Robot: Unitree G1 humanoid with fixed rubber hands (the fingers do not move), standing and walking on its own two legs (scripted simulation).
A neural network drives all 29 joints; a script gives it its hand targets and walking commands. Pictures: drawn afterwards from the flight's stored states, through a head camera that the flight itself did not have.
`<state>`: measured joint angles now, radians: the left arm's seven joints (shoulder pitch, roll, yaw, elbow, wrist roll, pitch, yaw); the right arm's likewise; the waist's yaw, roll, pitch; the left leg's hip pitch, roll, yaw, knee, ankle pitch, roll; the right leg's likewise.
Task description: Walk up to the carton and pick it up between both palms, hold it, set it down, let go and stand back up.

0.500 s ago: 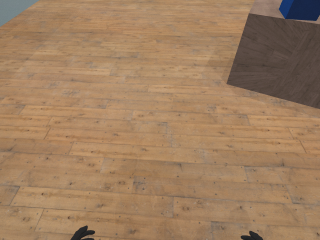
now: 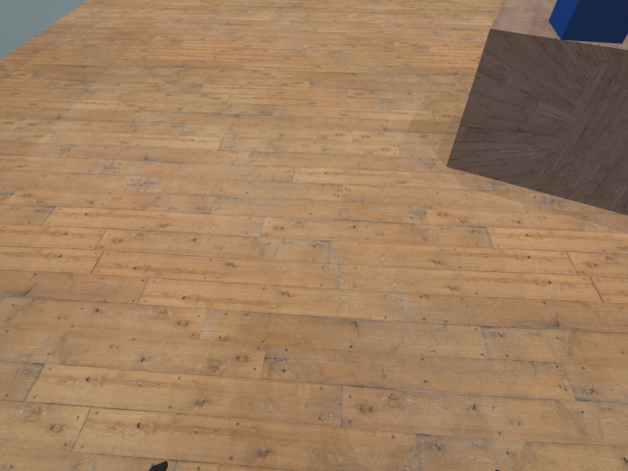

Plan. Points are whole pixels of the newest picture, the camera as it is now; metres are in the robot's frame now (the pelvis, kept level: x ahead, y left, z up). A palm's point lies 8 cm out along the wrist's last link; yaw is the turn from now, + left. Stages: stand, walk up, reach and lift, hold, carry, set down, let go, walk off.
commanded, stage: stand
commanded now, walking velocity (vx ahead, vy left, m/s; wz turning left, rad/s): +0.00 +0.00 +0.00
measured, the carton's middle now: out of the picture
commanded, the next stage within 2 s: none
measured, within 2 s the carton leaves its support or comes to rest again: neither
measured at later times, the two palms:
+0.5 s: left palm out of the picture +0.08 +0.25 -0.11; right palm out of the picture +0.09 -0.24 -0.11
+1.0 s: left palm out of the picture +0.06 +0.25 -0.11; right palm out of the picture +0.08 -0.24 -0.11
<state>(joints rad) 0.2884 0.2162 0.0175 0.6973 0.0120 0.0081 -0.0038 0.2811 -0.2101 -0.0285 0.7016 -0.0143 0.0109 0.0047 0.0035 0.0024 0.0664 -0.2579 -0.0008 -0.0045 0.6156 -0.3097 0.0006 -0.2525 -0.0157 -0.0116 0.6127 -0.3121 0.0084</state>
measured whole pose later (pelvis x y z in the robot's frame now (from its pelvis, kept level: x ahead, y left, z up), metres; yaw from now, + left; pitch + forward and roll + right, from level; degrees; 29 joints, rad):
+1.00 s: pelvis +0.00 +0.00 +0.00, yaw +0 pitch -3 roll +0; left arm 0.30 0.23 0.00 0.77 0.01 0.01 0.00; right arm 0.30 -0.22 -0.02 0.75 -0.01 0.01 0.00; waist 0.01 0.01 0.06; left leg -0.24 -0.01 -0.01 0.57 -0.28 0.00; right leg -0.23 -0.02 -0.01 0.57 -0.29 0.02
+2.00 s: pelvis +0.00 +0.00 +0.01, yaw +1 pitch -2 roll +0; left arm 0.31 0.23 0.00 0.85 0.00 0.01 0.01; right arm 0.31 -0.22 -0.01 0.86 -0.01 0.00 -0.01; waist 0.00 0.01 0.05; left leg -0.23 0.00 -0.02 0.53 -0.26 -0.01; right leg -0.22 -0.02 -0.02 0.53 -0.27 0.01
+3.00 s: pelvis +0.05 -0.06 +0.00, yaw -11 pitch -3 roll +3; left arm 0.40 0.28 0.10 0.85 0.03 0.02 -0.08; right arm 0.30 -0.28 -0.07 0.95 -0.09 -0.05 -0.02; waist 0.00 -0.01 0.02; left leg -0.09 0.12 0.18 0.53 -0.39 0.00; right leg -0.45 -0.14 0.00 0.80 -0.41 0.00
